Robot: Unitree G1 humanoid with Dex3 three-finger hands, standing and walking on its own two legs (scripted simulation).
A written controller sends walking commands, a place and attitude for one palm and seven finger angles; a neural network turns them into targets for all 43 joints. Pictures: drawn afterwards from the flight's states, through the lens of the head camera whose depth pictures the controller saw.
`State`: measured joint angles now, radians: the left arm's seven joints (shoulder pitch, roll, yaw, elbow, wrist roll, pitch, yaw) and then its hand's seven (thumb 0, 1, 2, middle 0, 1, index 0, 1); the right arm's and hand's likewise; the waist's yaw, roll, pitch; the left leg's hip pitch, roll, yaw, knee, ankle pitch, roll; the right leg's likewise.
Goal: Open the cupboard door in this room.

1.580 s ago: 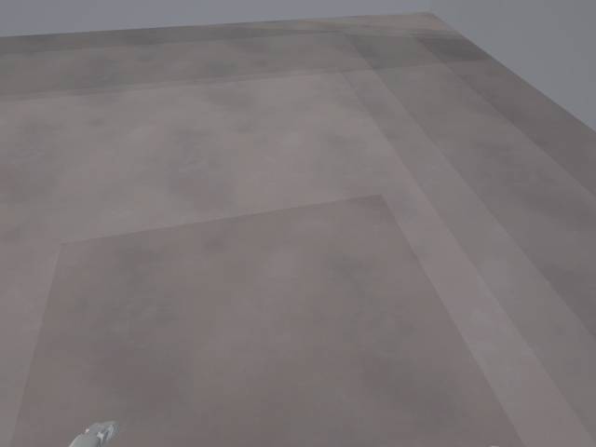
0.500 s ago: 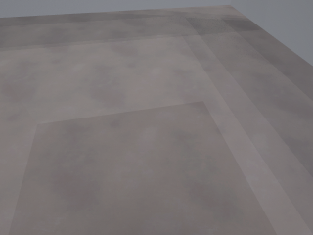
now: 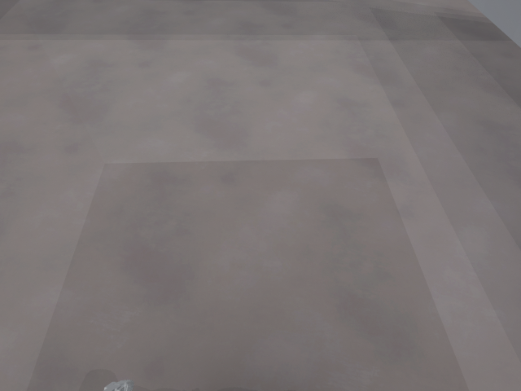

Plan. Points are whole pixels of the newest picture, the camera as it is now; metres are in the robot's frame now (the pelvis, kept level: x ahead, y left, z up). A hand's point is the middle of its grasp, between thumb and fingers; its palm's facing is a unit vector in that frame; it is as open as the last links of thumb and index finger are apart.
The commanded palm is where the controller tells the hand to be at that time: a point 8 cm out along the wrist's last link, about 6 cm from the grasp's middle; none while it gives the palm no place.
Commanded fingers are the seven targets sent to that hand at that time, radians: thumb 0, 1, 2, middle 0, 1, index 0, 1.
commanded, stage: turn or walk to find it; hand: left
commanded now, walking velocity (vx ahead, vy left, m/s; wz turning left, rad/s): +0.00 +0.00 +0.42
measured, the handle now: out of the picture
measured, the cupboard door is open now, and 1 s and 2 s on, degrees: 0 0 0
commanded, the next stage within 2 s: none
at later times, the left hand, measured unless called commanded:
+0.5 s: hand out of the picture -0.07 +0.17 -0.17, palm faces +0.30 -0.92 -0.24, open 7.4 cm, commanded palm none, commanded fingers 0.00 0.90 0.90 -0.20 -0.30 -0.20 -0.30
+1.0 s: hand out of the picture -0.08 +0.22 -0.16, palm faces +0.45 -0.85 -0.26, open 7.4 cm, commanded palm none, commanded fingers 0.00 0.90 0.90 -0.20 -0.30 -0.20 -0.30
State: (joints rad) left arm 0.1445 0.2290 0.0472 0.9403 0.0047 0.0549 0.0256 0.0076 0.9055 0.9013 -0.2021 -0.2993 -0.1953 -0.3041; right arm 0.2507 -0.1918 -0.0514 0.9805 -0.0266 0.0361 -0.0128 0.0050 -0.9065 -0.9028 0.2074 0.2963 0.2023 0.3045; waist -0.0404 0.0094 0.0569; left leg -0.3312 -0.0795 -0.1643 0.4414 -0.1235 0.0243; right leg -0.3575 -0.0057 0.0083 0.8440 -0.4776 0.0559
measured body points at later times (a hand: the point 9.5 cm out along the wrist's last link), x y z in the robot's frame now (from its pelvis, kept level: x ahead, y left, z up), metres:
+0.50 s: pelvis -0.04 -0.02 +0.00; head -0.01 -0.02 +0.44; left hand -0.09 +0.22 -0.15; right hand +0.09 -0.26 -0.15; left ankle -0.09 +0.10 -0.70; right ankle -0.03 -0.13 -0.74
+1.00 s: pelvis -0.08 -0.01 +0.00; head -0.06 +0.00 +0.45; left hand -0.10 +0.27 -0.14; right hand +0.07 -0.21 -0.15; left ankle -0.09 +0.09 -0.74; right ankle -0.03 -0.14 -0.70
